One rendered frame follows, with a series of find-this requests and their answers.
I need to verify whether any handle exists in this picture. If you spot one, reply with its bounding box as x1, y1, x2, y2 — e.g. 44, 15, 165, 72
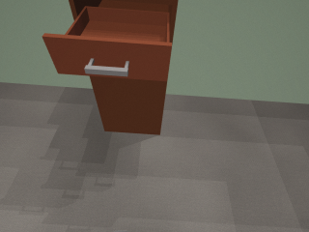
84, 58, 129, 77

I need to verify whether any cabinet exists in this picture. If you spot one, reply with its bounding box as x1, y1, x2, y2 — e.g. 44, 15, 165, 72
69, 0, 179, 135

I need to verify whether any drawer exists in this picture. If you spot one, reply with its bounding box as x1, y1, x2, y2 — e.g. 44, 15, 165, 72
42, 6, 172, 82

